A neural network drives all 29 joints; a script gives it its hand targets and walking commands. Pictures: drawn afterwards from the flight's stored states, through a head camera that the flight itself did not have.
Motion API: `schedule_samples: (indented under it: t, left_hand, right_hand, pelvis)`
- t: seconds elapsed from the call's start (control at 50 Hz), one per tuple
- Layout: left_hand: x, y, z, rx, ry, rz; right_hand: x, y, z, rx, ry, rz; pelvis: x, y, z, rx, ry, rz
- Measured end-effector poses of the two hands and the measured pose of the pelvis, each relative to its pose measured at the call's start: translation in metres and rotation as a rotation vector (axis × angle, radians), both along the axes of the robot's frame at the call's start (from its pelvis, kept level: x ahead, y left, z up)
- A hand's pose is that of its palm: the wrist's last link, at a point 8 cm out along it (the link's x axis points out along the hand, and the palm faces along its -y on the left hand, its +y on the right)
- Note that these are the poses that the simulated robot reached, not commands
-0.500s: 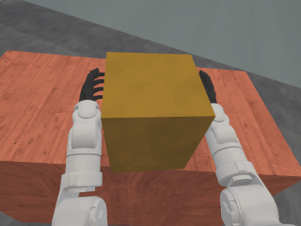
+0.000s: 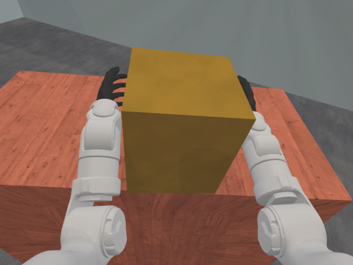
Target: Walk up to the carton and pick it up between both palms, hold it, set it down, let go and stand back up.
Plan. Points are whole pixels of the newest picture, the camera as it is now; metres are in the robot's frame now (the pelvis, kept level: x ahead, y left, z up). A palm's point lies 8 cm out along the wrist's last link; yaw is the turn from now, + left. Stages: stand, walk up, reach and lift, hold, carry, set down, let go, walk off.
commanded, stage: reach and lift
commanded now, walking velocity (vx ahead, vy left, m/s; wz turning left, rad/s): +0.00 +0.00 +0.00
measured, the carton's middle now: (176, 126) +0.37 +0.00 +0.15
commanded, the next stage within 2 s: hold in 1.64 s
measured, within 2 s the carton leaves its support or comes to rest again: neither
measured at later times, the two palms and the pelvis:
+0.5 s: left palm (105, 87) +0.39 +0.14 +0.23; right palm (252, 94) +0.39 -0.16 +0.23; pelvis +0.00 +0.00 +0.00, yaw +0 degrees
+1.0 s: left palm (103, 70) +0.39 +0.14 +0.27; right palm (260, 73) +0.39 -0.16 +0.28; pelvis +0.01 +0.01 +0.00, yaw -1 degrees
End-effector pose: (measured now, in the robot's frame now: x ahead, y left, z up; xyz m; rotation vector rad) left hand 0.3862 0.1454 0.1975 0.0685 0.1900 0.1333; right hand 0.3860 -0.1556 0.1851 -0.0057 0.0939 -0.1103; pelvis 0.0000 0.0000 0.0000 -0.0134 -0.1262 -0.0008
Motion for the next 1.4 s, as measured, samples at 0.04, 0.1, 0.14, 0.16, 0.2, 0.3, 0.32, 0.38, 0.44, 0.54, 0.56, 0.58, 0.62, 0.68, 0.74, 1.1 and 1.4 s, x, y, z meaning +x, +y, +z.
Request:
schedule_samples:
  t: [0.04,0.1,0.14,0.16,0.2,0.3,0.32,0.38,0.44,0.54,0.56,0.58,0.62,0.68,0.74,1.1,1.4]
  left_hand:
    - [0.0,0.0,0.004,-0.003,0.0,-0.001]
    - [0.0,0.001,0.008,-0.006,0.0,-0.002]
    - [0.0,0.001,0.011,-0.008,0.0,-0.003]
    - [0.001,0.001,0.012,-0.008,-0.001,-0.004]
    - [0.001,0.001,0.015,-0.009,-0.003,-0.006]
    - [0.002,0.001,0.021,-0.01,-0.01,-0.013]
    - [0.002,0.0,0.022,-0.01,-0.012,-0.014]
    - [0.003,0.0,0.026,-0.01,-0.017,-0.018]
    - [0.003,-0.001,0.031,-0.009,-0.021,-0.022]
    - [0.004,-0.001,0.039,-0.009,-0.028,-0.027]
    - [0.004,-0.001,0.041,-0.009,-0.029,-0.028]
    - [0.004,-0.001,0.043,-0.01,-0.029,-0.029]
    - [0.004,-0.001,0.047,-0.011,-0.031,-0.032]
    - [0.004,0.0,0.052,-0.013,-0.032,-0.035]
    - [0.005,0.0,0.058,-0.015,-0.033,-0.039]
    - [0.008,-0.003,0.072,-0.023,-0.015,-0.041]
    - [0.008,-0.005,0.082,-0.04,-0.015,-0.039]
  right_hand:
    - [0.0,0.0,0.004,0.002,0.0,0.0]
    - [0.0,0.0,0.01,0.005,0.0,-0.001]
    - [0.0,0.001,0.013,0.006,0.0,-0.001]
    - [0.0,0.001,0.015,0.007,-0.001,-0.002]
    - [0.001,0.001,0.018,0.008,-0.003,-0.004]
    - [0.001,0.0,0.027,0.009,-0.01,-0.011]
    - [0.001,0.0,0.029,0.01,-0.012,-0.012]
    - [0.0,0.0,0.035,0.011,-0.017,-0.016]
    - [0.0,-0.001,0.041,0.013,-0.022,-0.019]
    - [0.0,-0.001,0.051,0.018,-0.028,-0.024]
    - [-0.001,-0.001,0.054,0.019,-0.028,-0.025]
    - [-0.001,-0.001,0.056,0.021,-0.029,-0.025]
    - [-0.001,-0.001,0.06,0.024,-0.03,-0.027]
    - [-0.001,0.0,0.068,0.029,-0.031,-0.03]
    - [-0.002,0.0,0.076,0.032,-0.031,-0.033]
    - [0.002,-0.003,0.099,0.033,-0.008,-0.033]
    - [0.003,-0.004,0.11,0.039,-0.003,-0.032]
  pelvis:
    - [-0.002,-0.001,0.0,0.001,0.001,0.0]
    - [-0.004,-0.002,0.0,0.002,0.003,0.001]
    - [-0.005,-0.003,0.0,0.003,0.004,0.003]
    - [-0.005,-0.003,0.0,0.003,0.004,0.005]
    - [-0.005,-0.003,0.0,0.002,0.004,0.007]
    - [-0.005,-0.004,0.0,0.001,0.003,0.01]
    - [-0.005,-0.003,0.0,0.001,0.002,0.011]
    - [-0.004,-0.003,-0.001,0.0,0.001,0.011]
    - [-0.003,-0.002,-0.001,-0.002,-0.001,0.009]
    - [-0.002,0.001,-0.001,-0.004,-0.003,0.005]
    - [-0.001,0.001,-0.001,-0.004,-0.003,0.004]
    - [-0.001,0.002,-0.001,-0.005,-0.003,0.003]
    - [0.0,0.003,-0.001,-0.006,-0.002,0.001]
    - [0.001,0.004,-0.001,-0.007,0.001,-0.003]
    - [0.002,0.006,-0.001,-0.008,0.004,-0.007]
    - [0.007,0.007,-0.001,-0.01,0.029,-0.018]
    - [0.008,0.002,-0.001,-0.01,0.04,-0.01]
